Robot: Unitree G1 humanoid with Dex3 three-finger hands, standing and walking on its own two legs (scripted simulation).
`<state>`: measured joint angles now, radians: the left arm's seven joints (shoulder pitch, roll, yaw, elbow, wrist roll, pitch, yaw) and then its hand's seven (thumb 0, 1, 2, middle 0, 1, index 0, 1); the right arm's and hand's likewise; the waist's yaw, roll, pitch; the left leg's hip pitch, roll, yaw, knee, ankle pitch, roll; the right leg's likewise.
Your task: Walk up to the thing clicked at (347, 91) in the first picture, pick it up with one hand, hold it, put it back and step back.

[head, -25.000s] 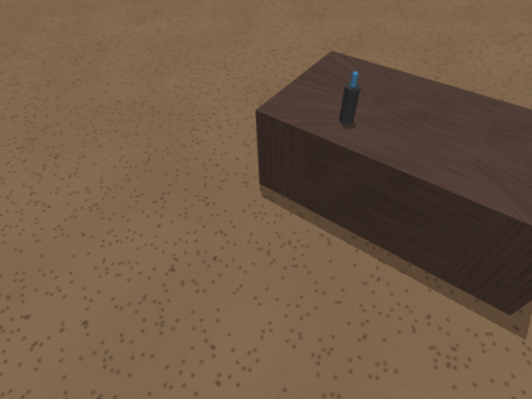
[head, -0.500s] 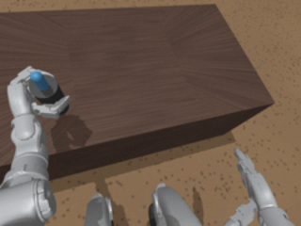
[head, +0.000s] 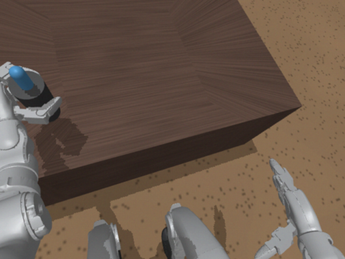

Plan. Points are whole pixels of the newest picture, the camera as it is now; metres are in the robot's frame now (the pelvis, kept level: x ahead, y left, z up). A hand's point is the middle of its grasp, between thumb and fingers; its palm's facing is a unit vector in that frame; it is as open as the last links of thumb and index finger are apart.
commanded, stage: lower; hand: left
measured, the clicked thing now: (34, 95) +0.51 +0.19 +0.00
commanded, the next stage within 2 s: loosen in 0.86 s
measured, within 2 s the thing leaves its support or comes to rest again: rests again in 1.26 s
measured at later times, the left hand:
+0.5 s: hand (43, 103) +0.53 +0.20 -0.07, palm faces +0.17 -0.98 -0.05, open 8.7 cm
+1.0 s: hand (47, 107) +0.53 +0.19 -0.09, palm faces +0.16 -0.99 -0.05, open 8.7 cm
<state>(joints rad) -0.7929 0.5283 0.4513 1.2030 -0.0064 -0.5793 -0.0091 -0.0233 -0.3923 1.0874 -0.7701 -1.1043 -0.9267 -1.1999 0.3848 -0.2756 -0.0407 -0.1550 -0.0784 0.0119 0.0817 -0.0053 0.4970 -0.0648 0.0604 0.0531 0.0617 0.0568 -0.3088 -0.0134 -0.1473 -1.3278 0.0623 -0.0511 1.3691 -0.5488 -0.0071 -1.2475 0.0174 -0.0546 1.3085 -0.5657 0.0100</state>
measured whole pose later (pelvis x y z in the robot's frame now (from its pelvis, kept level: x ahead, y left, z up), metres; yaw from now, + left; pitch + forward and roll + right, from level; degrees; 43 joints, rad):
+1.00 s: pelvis -0.02 +0.01 -0.05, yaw -2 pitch +34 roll -7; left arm -0.87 0.64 0.48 1.29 0.08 -0.61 0.02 -0.02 -0.41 1.12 -0.77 -1.14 -0.91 -1.23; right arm 0.38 -0.29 -0.05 -0.27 -0.09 0.00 0.11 0.00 0.50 -0.06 0.06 0.05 0.06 0.06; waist -0.39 -0.01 -0.16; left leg -1.58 0.06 -0.08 1.57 -0.59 0.00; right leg -1.48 0.02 -0.07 1.49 -0.60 0.02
